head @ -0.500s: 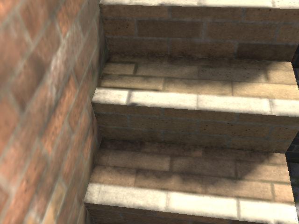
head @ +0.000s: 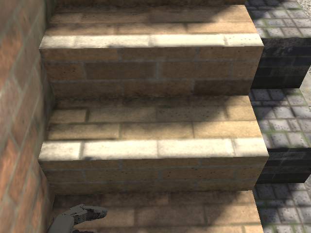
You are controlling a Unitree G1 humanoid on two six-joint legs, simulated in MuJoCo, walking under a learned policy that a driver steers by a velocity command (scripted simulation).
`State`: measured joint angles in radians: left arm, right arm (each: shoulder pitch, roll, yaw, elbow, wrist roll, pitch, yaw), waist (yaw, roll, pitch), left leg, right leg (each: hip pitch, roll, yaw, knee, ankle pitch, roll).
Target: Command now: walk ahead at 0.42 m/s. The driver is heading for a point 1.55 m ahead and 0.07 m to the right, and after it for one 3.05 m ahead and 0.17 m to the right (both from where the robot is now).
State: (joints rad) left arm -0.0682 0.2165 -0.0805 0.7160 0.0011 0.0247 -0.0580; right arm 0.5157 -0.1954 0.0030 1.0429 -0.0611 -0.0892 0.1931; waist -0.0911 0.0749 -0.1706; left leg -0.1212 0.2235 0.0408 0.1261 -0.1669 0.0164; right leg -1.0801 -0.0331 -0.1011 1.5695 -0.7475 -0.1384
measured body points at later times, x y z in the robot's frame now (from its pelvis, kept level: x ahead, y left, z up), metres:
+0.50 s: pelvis +0.18 -0.07 +0.18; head +0.20 -0.13 +0.63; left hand +0.03 +0.14 +0.08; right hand +0.44 -0.21 +0.10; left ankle +0.30 +0.06 -0.22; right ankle +0.07 -0.13 -0.56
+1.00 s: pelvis +0.42 -0.11 +0.36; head +0.45 -0.11 +0.81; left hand +0.63 +0.05 +0.27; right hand +0.41 -0.37 +0.23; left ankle +0.34 -0.01 -0.36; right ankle +0.40 -0.23 -0.16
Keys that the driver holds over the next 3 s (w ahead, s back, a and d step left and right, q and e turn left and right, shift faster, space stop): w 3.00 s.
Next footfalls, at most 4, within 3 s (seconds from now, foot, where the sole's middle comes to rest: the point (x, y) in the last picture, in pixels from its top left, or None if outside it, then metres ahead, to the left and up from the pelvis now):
0.60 left None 0.38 0.00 -0.40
0.90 right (246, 184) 0.42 -0.24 -0.20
1.10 right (243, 223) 0.40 -0.27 -0.40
1.34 left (179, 166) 0.49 -0.07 -0.20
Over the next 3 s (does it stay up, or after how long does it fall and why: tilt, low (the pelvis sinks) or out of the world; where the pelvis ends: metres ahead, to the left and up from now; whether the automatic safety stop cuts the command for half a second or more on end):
stays up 1.29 0.04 1.11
